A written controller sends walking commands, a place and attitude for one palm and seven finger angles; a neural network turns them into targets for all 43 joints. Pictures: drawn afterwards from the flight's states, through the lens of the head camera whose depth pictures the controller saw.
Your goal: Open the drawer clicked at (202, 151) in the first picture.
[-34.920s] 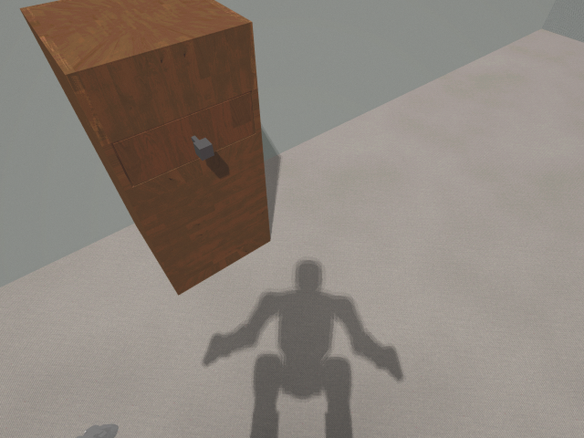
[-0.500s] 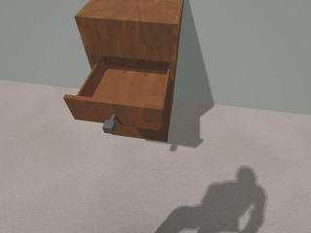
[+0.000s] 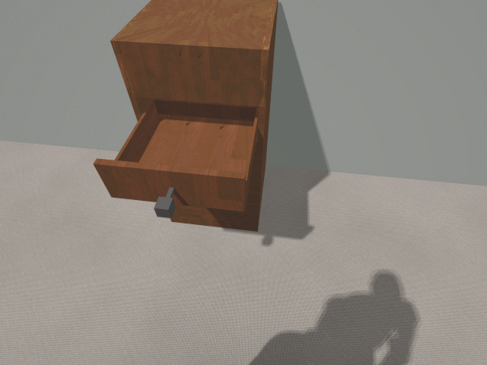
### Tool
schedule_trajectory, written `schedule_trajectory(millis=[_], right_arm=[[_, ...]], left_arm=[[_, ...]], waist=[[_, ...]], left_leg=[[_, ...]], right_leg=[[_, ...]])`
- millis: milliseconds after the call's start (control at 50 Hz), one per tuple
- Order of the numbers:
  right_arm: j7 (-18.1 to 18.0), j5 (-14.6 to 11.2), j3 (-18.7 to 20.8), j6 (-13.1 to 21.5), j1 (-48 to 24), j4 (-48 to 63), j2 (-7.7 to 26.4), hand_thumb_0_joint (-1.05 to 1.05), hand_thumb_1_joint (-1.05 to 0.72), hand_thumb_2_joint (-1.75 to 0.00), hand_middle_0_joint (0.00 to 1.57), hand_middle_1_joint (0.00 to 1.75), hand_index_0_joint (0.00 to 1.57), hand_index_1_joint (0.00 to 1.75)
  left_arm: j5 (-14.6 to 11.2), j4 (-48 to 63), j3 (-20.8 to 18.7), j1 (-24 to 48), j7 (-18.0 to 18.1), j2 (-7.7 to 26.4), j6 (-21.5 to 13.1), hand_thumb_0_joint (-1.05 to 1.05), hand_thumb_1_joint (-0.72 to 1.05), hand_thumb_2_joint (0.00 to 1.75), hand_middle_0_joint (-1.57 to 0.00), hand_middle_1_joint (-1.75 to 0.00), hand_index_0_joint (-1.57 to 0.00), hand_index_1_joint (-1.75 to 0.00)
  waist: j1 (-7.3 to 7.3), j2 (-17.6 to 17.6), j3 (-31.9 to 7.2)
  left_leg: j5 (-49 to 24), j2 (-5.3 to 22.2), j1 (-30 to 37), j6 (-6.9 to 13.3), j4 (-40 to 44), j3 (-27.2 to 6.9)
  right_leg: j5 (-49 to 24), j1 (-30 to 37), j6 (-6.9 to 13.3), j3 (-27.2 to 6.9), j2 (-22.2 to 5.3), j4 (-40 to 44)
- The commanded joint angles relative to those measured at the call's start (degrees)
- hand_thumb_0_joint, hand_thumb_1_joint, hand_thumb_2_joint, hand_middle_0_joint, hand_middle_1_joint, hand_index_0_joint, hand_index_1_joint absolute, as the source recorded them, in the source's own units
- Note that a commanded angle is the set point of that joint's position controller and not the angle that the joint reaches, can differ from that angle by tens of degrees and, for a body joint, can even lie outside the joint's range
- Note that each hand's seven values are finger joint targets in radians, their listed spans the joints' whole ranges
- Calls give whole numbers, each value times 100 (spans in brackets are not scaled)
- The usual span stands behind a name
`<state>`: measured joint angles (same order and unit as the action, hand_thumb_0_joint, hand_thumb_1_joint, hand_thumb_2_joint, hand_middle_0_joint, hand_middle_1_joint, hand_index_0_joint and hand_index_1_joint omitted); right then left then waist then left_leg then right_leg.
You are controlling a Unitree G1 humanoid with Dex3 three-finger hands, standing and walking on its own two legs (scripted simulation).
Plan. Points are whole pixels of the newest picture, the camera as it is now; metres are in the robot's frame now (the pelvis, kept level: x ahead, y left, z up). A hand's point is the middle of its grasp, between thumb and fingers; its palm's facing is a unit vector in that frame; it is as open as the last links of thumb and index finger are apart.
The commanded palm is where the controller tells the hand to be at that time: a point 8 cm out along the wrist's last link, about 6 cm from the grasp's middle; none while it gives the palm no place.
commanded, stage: look to check the result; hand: left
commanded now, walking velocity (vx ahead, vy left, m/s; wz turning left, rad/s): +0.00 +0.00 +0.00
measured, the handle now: (167, 201) +0.51 +0.23 -0.13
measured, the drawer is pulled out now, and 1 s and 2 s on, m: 0.30 0.30 0.30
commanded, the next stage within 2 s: stand and wait in 0.60 s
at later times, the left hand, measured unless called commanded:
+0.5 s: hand out of the picture -0.01 +0.15 -0.17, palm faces +0.06 -0.98 -0.17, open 7.3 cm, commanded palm none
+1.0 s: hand out of the picture +0.00 +0.15 -0.17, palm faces +0.05 -0.98 -0.18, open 7.3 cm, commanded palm none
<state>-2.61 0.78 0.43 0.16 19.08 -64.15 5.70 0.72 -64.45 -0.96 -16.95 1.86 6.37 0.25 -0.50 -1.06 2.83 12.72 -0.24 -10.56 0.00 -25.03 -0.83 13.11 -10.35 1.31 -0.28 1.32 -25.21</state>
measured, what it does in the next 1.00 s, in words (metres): stands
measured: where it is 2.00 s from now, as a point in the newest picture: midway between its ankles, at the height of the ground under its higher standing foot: outside the picture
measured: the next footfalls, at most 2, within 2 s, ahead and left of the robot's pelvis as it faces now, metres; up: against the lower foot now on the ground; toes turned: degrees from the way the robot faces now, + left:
none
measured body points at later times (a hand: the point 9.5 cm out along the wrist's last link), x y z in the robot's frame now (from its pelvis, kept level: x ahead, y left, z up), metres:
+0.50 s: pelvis +0.01 -0.01 +0.00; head +0.03 -0.02 +0.45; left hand -0.01 +0.20 -0.16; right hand -0.01 -0.21 -0.17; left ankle +0.01 +0.12 -0.74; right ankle +0.01 -0.11 -0.74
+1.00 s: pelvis +0.02 -0.01 +0.00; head +0.04 -0.02 +0.45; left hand +0.00 +0.20 -0.16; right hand +0.00 -0.22 -0.16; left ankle +0.01 +0.12 -0.74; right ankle +0.01 -0.11 -0.74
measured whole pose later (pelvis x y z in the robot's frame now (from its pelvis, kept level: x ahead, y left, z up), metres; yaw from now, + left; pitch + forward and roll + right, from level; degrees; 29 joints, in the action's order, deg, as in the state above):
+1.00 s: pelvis +0.02 -0.01 +0.00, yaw +0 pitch -1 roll +0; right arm -3.0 0.7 0.7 0.2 17.4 -64.5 6.3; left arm 0.5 -64.8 -1.1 -16.3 1.9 6.5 -0.2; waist -0.3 -0.8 3.6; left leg 13.4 0.7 -9.0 -1.0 -23.7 -1.4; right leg 13.8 -8.6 2.3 0.3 2.2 -23.8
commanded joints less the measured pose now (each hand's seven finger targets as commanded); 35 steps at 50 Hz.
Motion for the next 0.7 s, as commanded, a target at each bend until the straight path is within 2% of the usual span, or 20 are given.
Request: schedule_trajectory(millis=[0, 80, 100, 140, 200, 320, 360, 400, 500, 680], right_arm=[[-18, -14, 70, 27, 513, 62, 425, 0, -90, -90, 20, 30, 20, 30], [-19, -9, 73, 10, 504, 59, 420, 0, -90, -90, 20, 30, 20, 30], [-19, -10, 69, 11, 522, 57, 436, 0, -90, -90, 20, 30, 20, 30], [-25, -9, 70, 21, 487, 59, 447, 0, -90, -90, 20, 30, 20, 30], [-29, -17, 69, 24, 495, 63, 454, 0, -90, -90, 20, 30, 20, 30], [-29, -16, 68, 16, 441, 42, 443, 0, -90, -90, 20, 30, 20, 30], [-32, -26, 86, 14, 418, 59, 461, 0, -90, -90, 20, 30, 20, 30], [-35, -17, 74, 17, 426, 44, 440, 0, -90, -90, 20, 30, 20, 30], [-28, -13, 80, -1, 411, 44, 447, 0, -90, -90, 20, 30, 20, 30], [-40, -17, 88, 24, 370, 51, 444, 0, -90, -90, 20, 30, 20, 30]], left_arm=[[-4, 93, -128, -478, 51, 566, -48, 0, 90, 90, -20, -30, -20, -30], [-2, 69, -127, -487, 51, 561, -41, 0, 90, 90, -20, -30, -20, -30], [-3, 85, -127, -475, 49, 565, -44, 0, 90, 90, -20, -30, -20, -30], [-11, 62, -127, -505, 46, 554, -46, 0, 90, 90, -20, -30, -20, -30], [-9, 56, -124, -497, 51, 562, -57, 0, 90, 90, -20, -30, -20, -30], [-10, 42, -125, -501, 52, 558, -57, 0, 90, 90, -20, -30, -20, -30], [-4, 42, -128, -541, 60, 540, -74, 0, 90, 90, -20, -30, -20, -30], [-12, 48, -128, -495, 57, 544, -67, 0, 90, 90, -20, -30, -20, -30], [-11, 56, -125, -457, 57, 555, -67, 0, 90, 90, -20, -30, -20, -30], [-13, 63, -136, -465, 60, 559, -88, 0, 90, 90, -20, -30, -20, -30]], waist=[[33, 71, 308], [29, 33, 377], [25, 154, 404], [34, 15, 339], [24, 124, 249], [35, 68, 330], [40, 173, 243], [36, 74, 297], [20, 103, 395], [37, 124, 222]], left_leg=[[-316, 444, -138, 231, 463, -366], [-168, 452, -137, 228, 480, -378], [-224, 446, -172, 224, 474, -376], [-288, 436, -95, 218, 464, -357], [-453, 455, -53, 218, 424, -357], [-460, 450, -60, 202, 431, -335], [-550, 453, 46, 196, 377, -322], [-572, 449, -15, 200, 398, -327], [-476, 456, -34, 182, 421, -303], [-738, 484, 98, 183, 386, -287]], right_leg=[[-126, -228, 198, -458, -503, 582], [51, -308, 204, -457, -503, 627], [1, -284, 204, -473, -489, 625], [-61, -273, 208, -476, -506, 615], [-227, -191, 200, -455, -507, 593], [-239, -205, 201, -451, -517, 628], [-292, -223, 202, -452, -518, 630], [-361, -164, 200, -449, -522, 630], [-236, -232, 199, -458, -514, 678], [-606, -94, 199, -412, -534, 623]])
